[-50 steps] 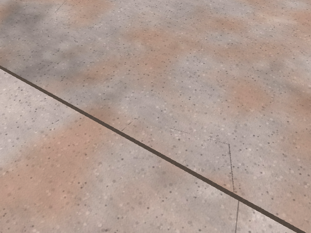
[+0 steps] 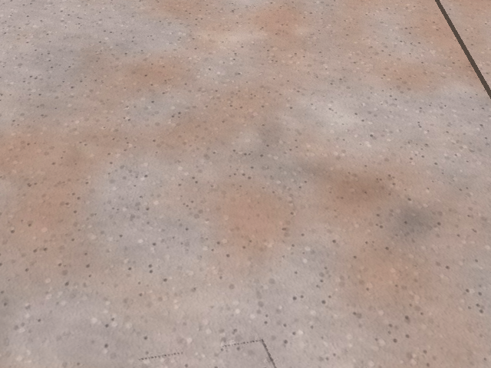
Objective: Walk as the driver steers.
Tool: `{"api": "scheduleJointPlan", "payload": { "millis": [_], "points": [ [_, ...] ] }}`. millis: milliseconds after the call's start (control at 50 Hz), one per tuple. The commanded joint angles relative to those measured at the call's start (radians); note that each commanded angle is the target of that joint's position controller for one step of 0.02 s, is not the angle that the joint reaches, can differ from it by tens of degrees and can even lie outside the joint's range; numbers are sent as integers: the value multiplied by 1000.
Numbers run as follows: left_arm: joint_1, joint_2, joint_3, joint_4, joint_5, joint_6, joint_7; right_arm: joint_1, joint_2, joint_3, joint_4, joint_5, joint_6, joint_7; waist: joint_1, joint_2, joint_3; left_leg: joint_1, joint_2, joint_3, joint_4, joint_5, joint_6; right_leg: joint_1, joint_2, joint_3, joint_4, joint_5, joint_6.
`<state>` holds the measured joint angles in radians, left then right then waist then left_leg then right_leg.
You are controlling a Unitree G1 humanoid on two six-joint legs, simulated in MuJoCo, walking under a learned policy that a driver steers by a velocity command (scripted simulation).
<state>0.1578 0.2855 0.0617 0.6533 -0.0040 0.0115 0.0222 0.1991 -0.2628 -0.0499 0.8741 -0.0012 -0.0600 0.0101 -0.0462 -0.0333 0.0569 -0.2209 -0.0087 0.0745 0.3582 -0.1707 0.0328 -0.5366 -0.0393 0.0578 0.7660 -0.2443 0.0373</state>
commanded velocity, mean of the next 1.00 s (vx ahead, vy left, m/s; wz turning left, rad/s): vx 0.11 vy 0.00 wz -0.05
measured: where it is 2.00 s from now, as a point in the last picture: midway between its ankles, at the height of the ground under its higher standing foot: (239, 340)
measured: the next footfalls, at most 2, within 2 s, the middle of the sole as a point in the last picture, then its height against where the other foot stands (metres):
right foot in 0.10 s outside the picture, level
left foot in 1.42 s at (201, 349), level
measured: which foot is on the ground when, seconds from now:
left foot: down 0.00-1.00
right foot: up 0.00-0.08, down 0.10-1.00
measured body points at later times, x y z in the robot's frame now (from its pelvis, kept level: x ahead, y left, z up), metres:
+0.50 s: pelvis +0.07 -0.03 -0.01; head +0.08 -0.03 +0.44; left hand +0.23 +0.22 -0.11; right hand +0.15 -0.31 -0.14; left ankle +0.01 +0.11 -0.74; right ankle +0.09 -0.14 -0.74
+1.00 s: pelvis +0.12 -0.04 -0.02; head +0.13 -0.05 +0.43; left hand +0.21 +0.22 -0.14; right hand +0.09 -0.31 -0.17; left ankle +0.01 +0.10 -0.74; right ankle +0.10 -0.14 -0.75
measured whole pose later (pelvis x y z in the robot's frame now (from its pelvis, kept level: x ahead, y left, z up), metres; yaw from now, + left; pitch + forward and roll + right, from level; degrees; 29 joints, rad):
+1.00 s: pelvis +0.12 -0.04 -0.02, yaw +0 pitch +0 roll -1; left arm 0.24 0.23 0.08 0.90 -0.03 -0.09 -0.01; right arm 0.38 -0.26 -0.04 1.07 0.03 -0.06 -0.01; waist -0.02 0.05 0.00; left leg -0.13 0.08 -0.01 0.66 -0.45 -0.02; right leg -0.25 0.04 -0.06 0.61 -0.35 -0.06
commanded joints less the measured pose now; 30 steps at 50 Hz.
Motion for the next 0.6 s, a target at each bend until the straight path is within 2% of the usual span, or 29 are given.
{"api": "scheduleJointPlan", "payload": {
  "millis": [20,60,80,100,120,140,160,180,200,220,240,340,460,600],
  "points": [
    [37,60,14,-54,3,-2,-6,-59,-175,-34,-51,11,-2,-2,34,145,-163,60,250,-131,-51,500,180,183,10,-29,-115,64,-12],
    [36,62,18,-53,6,-3,-10,-70,-175,-29,-40,21,7,-2,51,143,-142,49,240,-140,-7,381,153,258,26,-51,-257,121,-40],
    [42,70,22,-49,10,-6,-9,-58,-155,-21,-32,26,9,-2,60,133,-136,27,214,-139,25,289,117,328,30,-49,-353,195,-63],
    [45,108,30,-57,18,-6,-2,-21,-119,-7,-21,12,5,0,52,81,-155,-20,171,-117,73,180,57,432,-39,29,-387,386,-93],
    [39,171,39,-77,29,0,8,44,-82,6,-22,-24,-3,7,-1,-55,-213,-108,89,-52,169,-67,-6,557,-186,170,-327,647,-157],
    [11,104,17,-69,31,6,8,86,-37,22,-10,-22,0,6,-20,-150,-249,-106,67,-47,164,-217,-47,526,-237,222,-333,558,-241],
    [-23,59,7,-71,26,4,-3,31,-71,21,-15,-19,11,1,0,-112,-216,-58,74,-60,126,-159,-61,454,-181,200,-343,404,-223],
    [-56,51,6,-70,24,1,-11,2,-97,16,-17,-17,21,-2,-1,-95,-175,-48,72,-53,100,-98,-62,410,-120,147,-336,303,-175],
    [-60,66,9,-74,24,-2,-17,-8,-124,10,-5,-16,31,-6,14,-65,-132,-50,69,-46,95,-68,-58,379,-78,110,-322,280,-143],
    [-49,82,14,-68,22,-8,-20,-6,-142,6,-1,-18,38,-8,19,-51,-113,-47,70,-47,91,-47,-56,366,-64,96,-313,297,-129],
    [-38,91,16,-59,20,-11,-21,0,-140,7,3,-16,42,-9,16,-42,-111,-32,73,-51,87,-25,-54,366,-60,91,-305,332,-123],
    [-31,69,15,-35,16,-14,-15,-7,-126,10,34,-6,44,-14,23,-6,-141,9,84,-52,88,54,-51,412,-50,70,-262,484,-127],
    [-45,64,19,2,15,-11,-16,-18,-120,9,69,-5,62,-22,18,18,-119,35,83,-49,71,33,-53,393,-37,57,-278,422,-123],
    [-39,63,23,66,14,-9,-5,-14,-119,8,112,-5,64,-34,17,24,-90,27,82,-46,50,-18,-51,382,-19,35,-297,324,-107]
  ]
}}
Velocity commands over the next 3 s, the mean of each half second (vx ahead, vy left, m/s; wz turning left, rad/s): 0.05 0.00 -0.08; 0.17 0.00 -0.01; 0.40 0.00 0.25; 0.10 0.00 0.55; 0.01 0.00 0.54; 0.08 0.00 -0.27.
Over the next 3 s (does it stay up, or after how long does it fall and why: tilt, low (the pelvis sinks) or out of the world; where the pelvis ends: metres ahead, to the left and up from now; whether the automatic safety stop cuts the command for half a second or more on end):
stays up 0.51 0.04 0.00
